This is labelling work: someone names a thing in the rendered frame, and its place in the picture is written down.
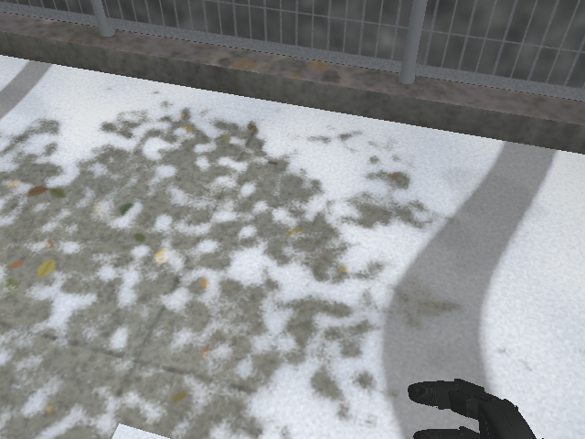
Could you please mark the robot right hand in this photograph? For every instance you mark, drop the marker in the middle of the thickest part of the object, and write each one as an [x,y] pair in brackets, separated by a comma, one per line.
[498,419]

